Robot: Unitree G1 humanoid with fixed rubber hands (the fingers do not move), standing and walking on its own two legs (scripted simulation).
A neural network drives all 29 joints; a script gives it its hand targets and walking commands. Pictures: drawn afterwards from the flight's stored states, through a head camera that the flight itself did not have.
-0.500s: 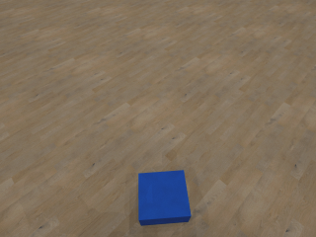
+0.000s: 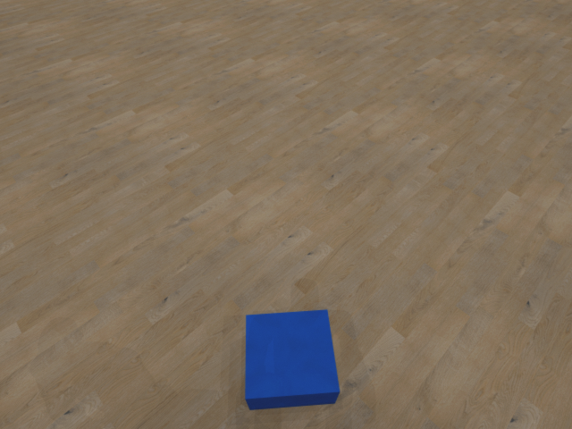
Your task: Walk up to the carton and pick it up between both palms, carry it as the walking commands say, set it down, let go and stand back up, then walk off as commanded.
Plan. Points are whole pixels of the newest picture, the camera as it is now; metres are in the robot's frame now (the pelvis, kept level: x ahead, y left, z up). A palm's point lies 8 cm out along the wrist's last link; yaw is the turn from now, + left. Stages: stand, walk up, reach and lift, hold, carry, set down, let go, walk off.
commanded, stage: stand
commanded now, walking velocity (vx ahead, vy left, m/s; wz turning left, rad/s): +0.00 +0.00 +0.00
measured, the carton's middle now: (289, 358) +0.42 +0.03 -0.70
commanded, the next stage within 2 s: reach and lift in 0.30 s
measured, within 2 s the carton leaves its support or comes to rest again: neither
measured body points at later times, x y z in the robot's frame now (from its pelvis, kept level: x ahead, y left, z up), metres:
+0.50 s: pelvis -0.03 +0.00 -0.03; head +0.04 +0.00 +0.41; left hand +0.15 +0.23 -0.16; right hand +0.15 -0.24 -0.16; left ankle +0.01 +0.11 -0.75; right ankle -0.03 -0.11 -0.75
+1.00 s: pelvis -0.06 -0.01 -0.07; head +0.09 +0.00 +0.35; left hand +0.17 +0.24 -0.20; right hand +0.19 -0.22 -0.19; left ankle +0.01 +0.11 -0.75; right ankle -0.03 -0.12 -0.75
